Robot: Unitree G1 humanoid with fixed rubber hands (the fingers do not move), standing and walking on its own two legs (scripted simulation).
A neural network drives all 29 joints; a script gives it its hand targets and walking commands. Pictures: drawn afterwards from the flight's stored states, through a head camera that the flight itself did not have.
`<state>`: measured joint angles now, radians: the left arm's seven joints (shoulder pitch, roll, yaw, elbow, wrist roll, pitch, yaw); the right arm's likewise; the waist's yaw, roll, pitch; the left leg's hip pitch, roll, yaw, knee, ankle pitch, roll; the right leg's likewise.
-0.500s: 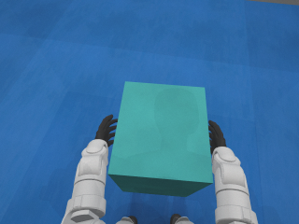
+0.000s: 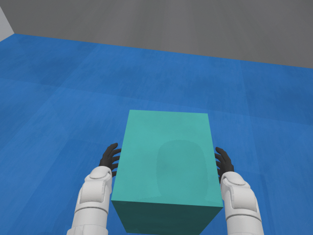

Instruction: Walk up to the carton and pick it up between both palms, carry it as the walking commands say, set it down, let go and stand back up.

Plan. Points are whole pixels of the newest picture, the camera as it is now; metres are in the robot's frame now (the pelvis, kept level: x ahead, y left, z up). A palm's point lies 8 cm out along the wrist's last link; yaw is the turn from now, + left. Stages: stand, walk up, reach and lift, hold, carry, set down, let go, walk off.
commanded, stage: reach and lift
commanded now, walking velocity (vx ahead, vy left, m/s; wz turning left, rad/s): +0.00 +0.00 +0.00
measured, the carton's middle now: (164, 176) +0.32 +0.00 -0.06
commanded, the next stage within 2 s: hold in 1.34 s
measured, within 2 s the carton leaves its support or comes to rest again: neither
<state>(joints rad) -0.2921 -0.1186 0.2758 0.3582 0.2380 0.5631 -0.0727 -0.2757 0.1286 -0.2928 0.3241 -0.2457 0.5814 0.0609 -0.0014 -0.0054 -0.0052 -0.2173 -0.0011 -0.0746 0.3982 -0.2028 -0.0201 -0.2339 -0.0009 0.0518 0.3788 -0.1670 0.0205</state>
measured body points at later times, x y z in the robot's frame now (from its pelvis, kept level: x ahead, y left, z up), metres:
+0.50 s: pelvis -0.01 +0.00 +0.00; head -0.04 +0.00 +0.45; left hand +0.29 +0.16 +0.03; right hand +0.29 -0.16 +0.03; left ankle +0.00 +0.13 -0.74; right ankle +0.02 -0.13 -0.74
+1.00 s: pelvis -0.01 +0.00 +0.00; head -0.03 +0.00 +0.45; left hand +0.29 +0.16 +0.03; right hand +0.29 -0.16 +0.03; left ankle +0.00 +0.13 -0.74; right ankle +0.02 -0.13 -0.74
